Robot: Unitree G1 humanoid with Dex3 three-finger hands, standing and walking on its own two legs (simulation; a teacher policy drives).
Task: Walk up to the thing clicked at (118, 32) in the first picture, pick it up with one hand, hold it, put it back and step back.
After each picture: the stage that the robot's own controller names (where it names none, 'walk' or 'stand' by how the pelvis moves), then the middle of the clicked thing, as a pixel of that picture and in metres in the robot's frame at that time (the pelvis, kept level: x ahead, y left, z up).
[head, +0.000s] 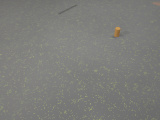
stand; (117, 32) +1.66 -0.38 -0.72
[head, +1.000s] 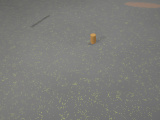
walk; (93, 38) +1.56 +0.02 -0.70
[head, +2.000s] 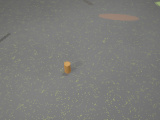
walk; (67, 67) +1.03 +0.24 -0.70
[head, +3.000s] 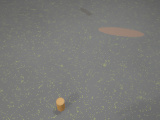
walk; (60, 104) +0.60 +0.19 -0.70
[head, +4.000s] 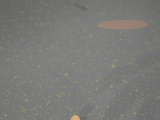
walk; out of the picture +0.40 +0.09 -0.68
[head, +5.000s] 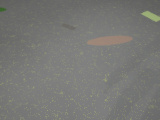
stand; out of the picture +0.38 +0.11 -0.72
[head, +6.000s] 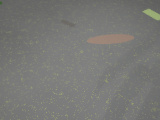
stand; out of the picture +0.32 +0.09 -0.71
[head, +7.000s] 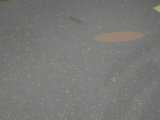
stand; out of the picture +0.31 +0.07 -0.71
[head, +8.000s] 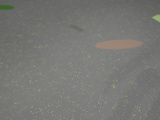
stand; out of the picture +0.32 +0.06 -0.73
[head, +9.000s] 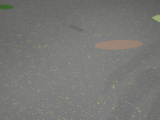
stand; out of the picture +0.31 +0.07 -0.73
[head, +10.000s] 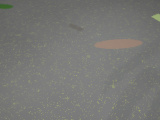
stand; out of the picture +0.30 +0.07 -0.73
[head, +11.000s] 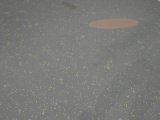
go down; out of the picture +0.33 +0.07 -0.68
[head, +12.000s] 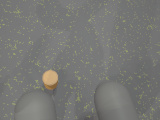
go down; (50, 80) +0.40 +0.10 -0.30
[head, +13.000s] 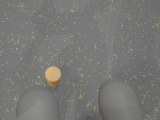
close in; (53, 76) +0.40 +0.10 -0.28
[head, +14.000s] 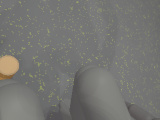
rest palm; (5, 69) +0.40 +0.13 -0.23
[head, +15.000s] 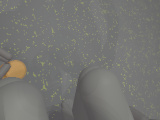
lift; (11, 70) +0.39 +0.13 -0.23
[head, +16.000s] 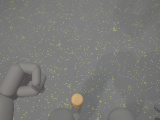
lift; (77, 100) +0.38 +0.07 -0.49
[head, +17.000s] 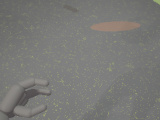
go down; out of the picture +0.34 +0.06 -0.65
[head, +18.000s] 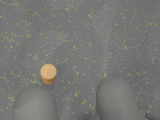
go down; (48, 74) +0.41 +0.10 -0.28
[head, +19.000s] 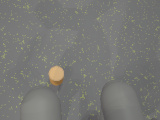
go down; (56, 76) +0.41 +0.09 -0.30
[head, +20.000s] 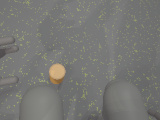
go down; (57, 74) +0.40 +0.10 -0.27
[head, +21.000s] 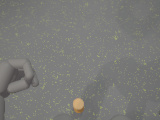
hold; (78, 105) +0.38 +0.07 -0.51
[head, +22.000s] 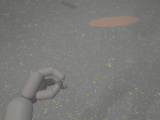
hold; out of the picture +0.34 +0.06 -0.65
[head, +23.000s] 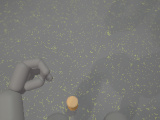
lower; (72, 103) +0.37 +0.07 -0.50
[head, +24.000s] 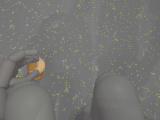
lower; (36, 69) +0.41 +0.12 -0.24
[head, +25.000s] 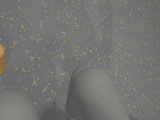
lower; out of the picture +0.43 +0.15 -0.25
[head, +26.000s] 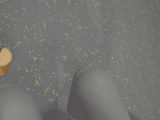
lower; (0, 62) +0.42 +0.15 -0.25
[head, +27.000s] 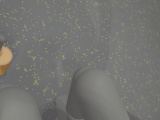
lower; out of the picture +0.42 +0.15 -0.26
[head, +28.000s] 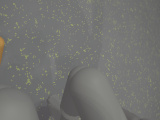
stand; out of the picture +0.44 +0.15 -0.26
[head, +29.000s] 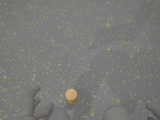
walk; (71, 96) +0.40 +0.07 -0.47
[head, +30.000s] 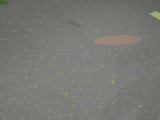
stand; out of the picture +0.33 +0.04 -0.66
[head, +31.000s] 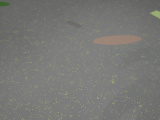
stand; out of the picture +0.33 +0.05 -0.66
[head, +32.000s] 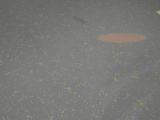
stand; out of the picture +0.34 +0.05 -0.69
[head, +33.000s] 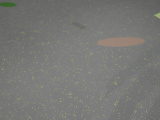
stand; out of the picture +0.34 +0.05 -0.72
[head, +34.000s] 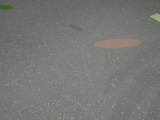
stand; out of the picture +0.33 +0.06 -0.73
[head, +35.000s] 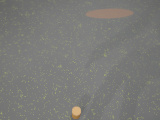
walk; (76, 112) +0.41 +0.03 -0.71
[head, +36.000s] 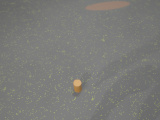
walk; (77, 86) +0.67 +0.11 -0.69
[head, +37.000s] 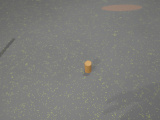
stand; (88, 67) +0.97 +0.04 -0.70
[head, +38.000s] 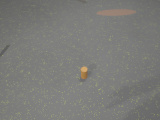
stand; (84, 72) +0.94 +0.05 -0.72
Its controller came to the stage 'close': yes
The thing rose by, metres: 0.01
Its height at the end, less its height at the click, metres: +0.00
